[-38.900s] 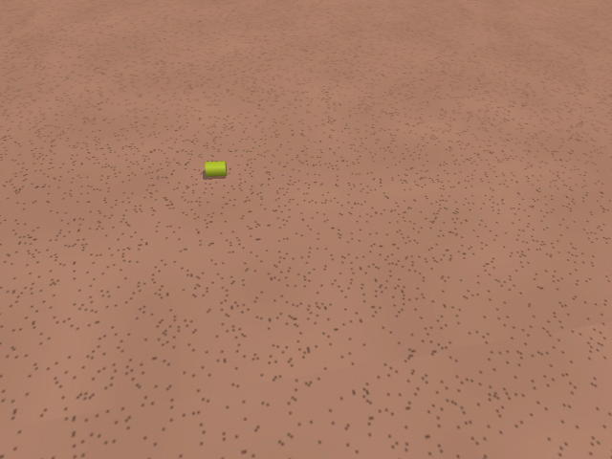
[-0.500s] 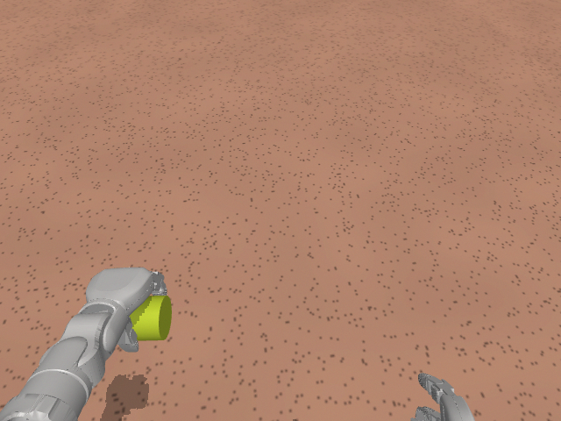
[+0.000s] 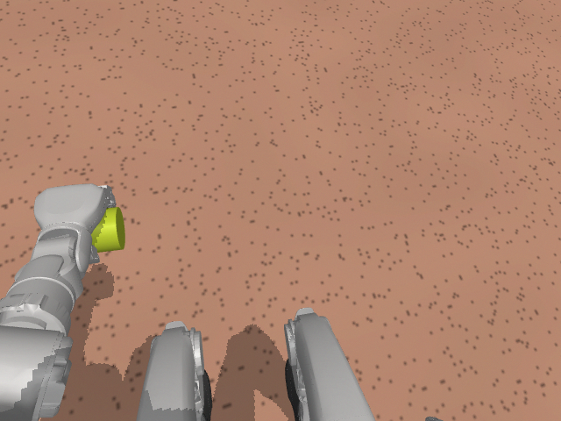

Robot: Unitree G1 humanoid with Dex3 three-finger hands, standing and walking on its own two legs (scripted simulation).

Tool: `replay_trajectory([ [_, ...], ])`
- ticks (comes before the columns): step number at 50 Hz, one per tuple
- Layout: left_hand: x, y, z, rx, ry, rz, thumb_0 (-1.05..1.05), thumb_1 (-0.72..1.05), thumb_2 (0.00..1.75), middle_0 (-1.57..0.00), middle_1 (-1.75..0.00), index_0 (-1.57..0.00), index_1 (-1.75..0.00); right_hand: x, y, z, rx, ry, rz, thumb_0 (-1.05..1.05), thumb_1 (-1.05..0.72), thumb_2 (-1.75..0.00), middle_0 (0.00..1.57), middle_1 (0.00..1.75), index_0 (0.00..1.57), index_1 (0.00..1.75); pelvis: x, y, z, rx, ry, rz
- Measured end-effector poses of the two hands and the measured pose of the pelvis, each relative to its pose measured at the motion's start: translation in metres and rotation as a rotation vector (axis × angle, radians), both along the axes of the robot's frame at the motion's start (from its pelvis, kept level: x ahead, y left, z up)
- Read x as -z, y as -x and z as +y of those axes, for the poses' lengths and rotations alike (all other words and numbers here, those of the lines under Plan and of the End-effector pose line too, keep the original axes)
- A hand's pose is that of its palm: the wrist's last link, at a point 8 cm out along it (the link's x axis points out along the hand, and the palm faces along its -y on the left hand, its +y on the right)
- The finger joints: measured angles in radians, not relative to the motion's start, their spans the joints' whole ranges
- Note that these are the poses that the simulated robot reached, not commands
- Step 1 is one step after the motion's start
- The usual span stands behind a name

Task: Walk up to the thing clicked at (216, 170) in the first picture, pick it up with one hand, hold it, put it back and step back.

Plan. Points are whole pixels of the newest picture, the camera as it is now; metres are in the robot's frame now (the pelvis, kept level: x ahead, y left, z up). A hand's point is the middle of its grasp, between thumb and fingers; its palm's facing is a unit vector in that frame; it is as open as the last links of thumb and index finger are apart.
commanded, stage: crouch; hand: left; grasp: from above
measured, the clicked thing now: (89, 231) +0.44 +0.24 -0.15
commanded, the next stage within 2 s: lower in 1.26 s
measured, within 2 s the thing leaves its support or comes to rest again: neither
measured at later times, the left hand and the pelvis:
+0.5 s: hand (106, 246) +0.46 +0.26 -0.30, palm faces -0.44 -0.03 -0.90, open 9.5 cm; pelvis -0.01 -0.01 -0.14, yaw -2 degrees
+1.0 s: hand (116, 246) +0.48 +0.26 -0.37, palm faces -0.45 -0.04 -0.89, open 9.5 cm; pelvis -0.02 -0.01 -0.21, yaw -5 degrees
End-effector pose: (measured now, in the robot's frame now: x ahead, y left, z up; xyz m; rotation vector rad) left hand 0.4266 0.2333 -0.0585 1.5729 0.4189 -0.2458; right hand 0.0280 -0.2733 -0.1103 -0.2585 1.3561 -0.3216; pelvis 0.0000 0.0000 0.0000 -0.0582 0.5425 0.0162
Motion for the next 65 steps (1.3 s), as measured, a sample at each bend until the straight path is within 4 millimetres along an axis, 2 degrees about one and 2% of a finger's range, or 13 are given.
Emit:
replay_trajectory([
  [4, 0.036, -0.007, 0.006, -0.017, 0.006, 0.026, -0.01, 0.13, 0.27, -0.74, -0.43, -0.77, -0.40, 0.029, 0.006, 0.009, -0.003, -0.018, 0.012, 0.01, -0.89, -0.89, 0.20, 0.29, 0.20, 0.30, 0.028, 0.005, 0.002, 0.001, 0.008, 0.037],
  [9, 0.081, -0.014, 0.014, -0.013, 0.022, 0.054, -0.01, 0.13, 0.26, -0.74, -0.42, -0.77, -0.39, 0.062, 0.002, 0.013, -0.033, -0.026, 0.019, 0.00, -0.89, -0.89, 0.20, 0.29, 0.21, 0.30, 0.062, 0.008, 0.002, -0.001, 0.020, 0.082],
  [17, 0.142, -0.028, 0.024, -0.001, 0.037, 0.037, -0.01, 0.13, 0.26, -0.74, -0.42, -0.78, -0.38, 0.102, -0.016, 0.003, -0.118, -0.011, 0.037, 0.00, -0.89, -0.89, 0.20, 0.29, 0.21, 0.30, 0.108, 0.008, -0.001, -0.007, 0.041, 0.128],
  [22, 0.169, -0.033, 0.027, -0.007, 0.033, 0.032, -0.01, 0.13, 0.26, -0.75, -0.41, -0.79, -0.37, 0.120, -0.023, -0.007, -0.154, -0.008, 0.051, 0.00, -0.89, -0.89, 0.20, 0.29, 0.20, 0.30, 0.129, 0.008, -0.005, -0.006, 0.044, 0.137],
  [28, 0.190, -0.040, 0.027, -0.029, 0.038, 0.038, -0.01, 0.12, 0.26, -0.76, -0.40, -0.80, -0.36, 0.138, -0.021, -0.015, -0.175, -0.014, 0.063, 0.00, -0.90, -0.90, 0.20, 0.29, 0.20, 0.30, 0.149, 0.010, -0.010, 0.006, 0.042, 0.125],
  [35, 0.210, -0.048, 0.026, -0.031, 0.047, 0.048, -0.01, 0.12, 0.24, -0.77, -0.39, -0.81, -0.35, 0.155, -0.003, -0.019, -0.162, -0.019, 0.098, 0.00, -0.90, -0.90, 0.20, 0.29, 0.20, 0.30, 0.170, 0.015, -0.012, 0.026, 0.045, 0.101],
  [48, 0.244, -0.057, 0.029, -0.010, 0.049, 0.043, -0.01, 0.14, 0.20, -0.78, -0.38, -0.82, -0.33, 0.183, 0.034, -0.005, -0.129, -0.035, 0.171, 0.00, -0.90, -0.90, 0.20, 0.29, 0.20, 0.30, 0.207, 0.020, -0.008, 0.038, 0.067, 0.073],
  [54, 0.257, -0.059, 0.032, -0.011, 0.044, 0.044, -0.01, 0.15, 0.20, -0.78, -0.36, -0.82, -0.32, 0.192, 0.037, -0.001, -0.136, -0.038, 0.180, 0.00, -0.90, -0.89, 0.20, 0.29, 0.20, 0.30, 0.217, 0.021, -0.008, 0.041, 0.073, 0.066],
  [65, 0.269, -0.066, 0.034, -0.016, 0.039, 0.043, -0.01, 0.14, 0.20, -0.79, -0.35, -0.83, -0.30, 0.201, 0.031, -0.003, -0.165, -0.031, 0.175, 0.00, -0.90, -0.90, 0.20, 0.29, 0.20, 0.30, 0.229, 0.019, -0.008, 0.048, 0.082, 0.060],
])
